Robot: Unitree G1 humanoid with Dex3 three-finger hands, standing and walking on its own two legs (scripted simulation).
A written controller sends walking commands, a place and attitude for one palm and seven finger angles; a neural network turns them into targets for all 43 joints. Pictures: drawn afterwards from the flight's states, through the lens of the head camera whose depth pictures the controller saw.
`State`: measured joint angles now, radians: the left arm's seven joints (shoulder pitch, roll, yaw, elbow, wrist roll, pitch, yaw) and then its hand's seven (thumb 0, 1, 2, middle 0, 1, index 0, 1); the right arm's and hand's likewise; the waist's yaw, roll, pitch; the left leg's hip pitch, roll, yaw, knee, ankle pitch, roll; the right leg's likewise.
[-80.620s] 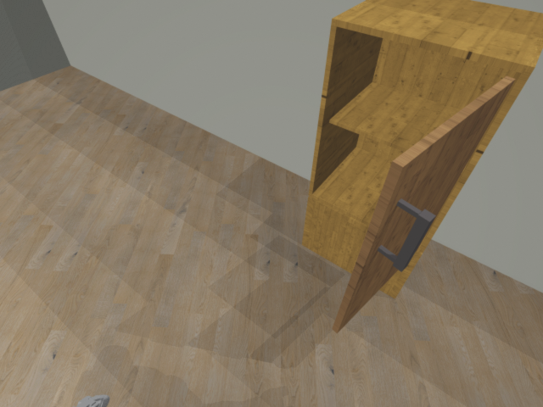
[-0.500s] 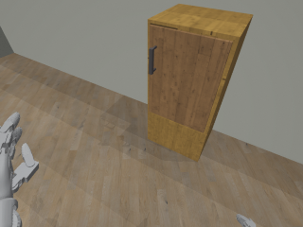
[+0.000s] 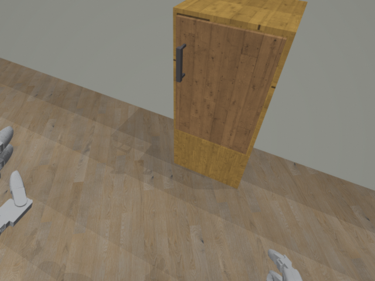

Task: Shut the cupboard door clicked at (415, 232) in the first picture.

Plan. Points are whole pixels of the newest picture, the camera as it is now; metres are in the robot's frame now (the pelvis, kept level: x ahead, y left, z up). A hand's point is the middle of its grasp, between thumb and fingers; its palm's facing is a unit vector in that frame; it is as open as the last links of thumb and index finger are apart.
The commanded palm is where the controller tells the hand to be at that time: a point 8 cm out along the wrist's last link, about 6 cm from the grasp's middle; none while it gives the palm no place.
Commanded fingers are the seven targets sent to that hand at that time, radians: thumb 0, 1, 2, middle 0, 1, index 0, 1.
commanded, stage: let the arm hang, fingers relaxed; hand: left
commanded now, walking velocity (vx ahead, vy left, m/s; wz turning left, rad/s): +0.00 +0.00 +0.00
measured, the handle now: (181, 63) +0.93 +0.08 +0.01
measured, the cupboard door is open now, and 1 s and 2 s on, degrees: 0 0 0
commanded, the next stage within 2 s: look to check the result in 1.18 s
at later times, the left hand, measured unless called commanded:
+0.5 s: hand out of the picture -0.01 +0.19 -0.18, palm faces +0.00 -0.98 -0.18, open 7.0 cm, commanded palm none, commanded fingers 0.00 0.90 0.90 -0.20 -0.30 -0.20 -0.30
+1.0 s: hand out of the picture +0.00 +0.20 -0.16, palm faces -0.01 -0.97 -0.24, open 7.4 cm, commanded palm none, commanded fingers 0.00 0.90 0.90 -0.20 -0.30 -0.20 -0.30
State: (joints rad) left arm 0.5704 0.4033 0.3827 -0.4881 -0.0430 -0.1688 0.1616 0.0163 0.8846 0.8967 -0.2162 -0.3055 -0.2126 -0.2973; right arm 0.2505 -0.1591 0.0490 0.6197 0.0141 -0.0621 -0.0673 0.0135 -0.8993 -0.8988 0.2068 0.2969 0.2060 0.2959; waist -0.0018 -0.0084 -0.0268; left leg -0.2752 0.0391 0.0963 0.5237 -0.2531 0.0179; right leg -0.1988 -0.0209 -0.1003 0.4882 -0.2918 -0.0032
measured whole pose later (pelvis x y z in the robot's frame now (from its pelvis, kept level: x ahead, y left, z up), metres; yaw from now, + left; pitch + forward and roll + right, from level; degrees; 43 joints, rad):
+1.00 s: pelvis -0.02 +0.01 +0.01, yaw -1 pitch -2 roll +0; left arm 0.26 0.21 0.01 1.12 0.02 0.00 0.01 0.00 0.91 0.90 -0.20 -0.30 -0.20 -0.29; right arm 0.26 -0.20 0.00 1.11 -0.01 0.01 -0.01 0.01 -0.90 -0.90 0.20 0.30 0.20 0.30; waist -0.01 0.01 0.01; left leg -0.20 0.02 0.12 0.39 -0.15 0.03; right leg -0.16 -0.03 -0.08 0.41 -0.21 0.00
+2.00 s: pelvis +0.01 +0.00 +0.01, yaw +0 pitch -2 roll +0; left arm 0.20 0.25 0.01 1.14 0.02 -0.02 0.01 0.00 0.90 0.90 -0.20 -0.30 -0.20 -0.29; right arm 0.18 -0.26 0.00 1.13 -0.01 0.00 -0.01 0.01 -0.90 -0.90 0.20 0.30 0.20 0.30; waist -0.01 -0.01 0.03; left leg -0.12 0.02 0.11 0.32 -0.17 0.01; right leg -0.06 -0.02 -0.09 0.31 -0.22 -0.01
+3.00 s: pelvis +0.03 -0.02 +0.01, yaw +0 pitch -1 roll +0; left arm 0.22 0.23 0.01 1.15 0.01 -0.02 0.02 0.00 0.90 0.90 -0.20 -0.30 -0.20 -0.29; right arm 0.20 -0.23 0.01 1.14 -0.01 0.01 -0.02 0.01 -0.90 -0.90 0.20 0.30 0.20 0.30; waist -0.01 0.00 0.03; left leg -0.10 0.05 0.10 0.31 -0.19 -0.02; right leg -0.03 0.01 -0.10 0.29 -0.24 -0.03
